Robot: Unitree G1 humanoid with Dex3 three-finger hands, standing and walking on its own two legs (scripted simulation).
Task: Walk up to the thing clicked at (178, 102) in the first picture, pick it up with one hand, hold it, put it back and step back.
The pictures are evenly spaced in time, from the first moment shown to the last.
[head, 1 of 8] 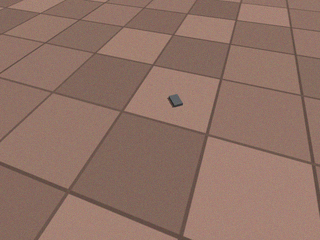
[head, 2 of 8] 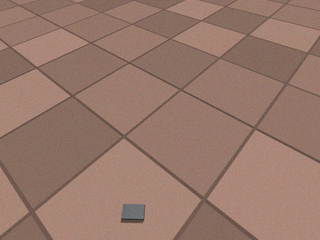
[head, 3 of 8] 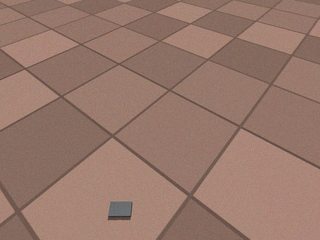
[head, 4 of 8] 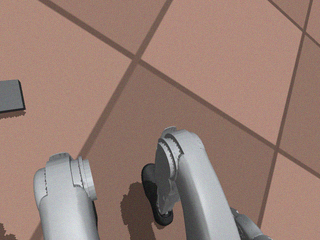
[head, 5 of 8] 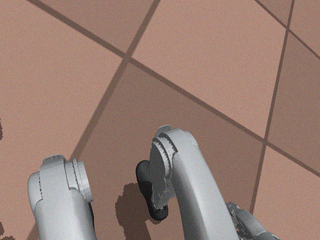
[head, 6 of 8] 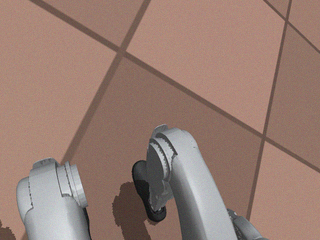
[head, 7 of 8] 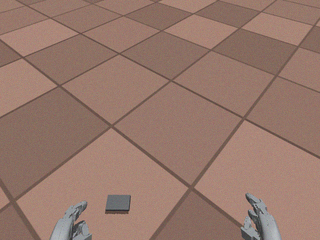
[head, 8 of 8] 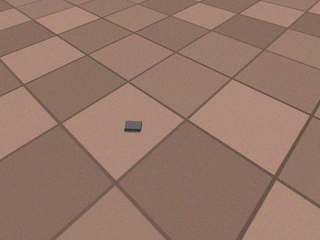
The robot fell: no
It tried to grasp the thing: yes
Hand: left
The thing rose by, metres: 0.69
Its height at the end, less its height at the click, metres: +0.00
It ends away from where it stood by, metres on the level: 0.01
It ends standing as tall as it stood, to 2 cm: yes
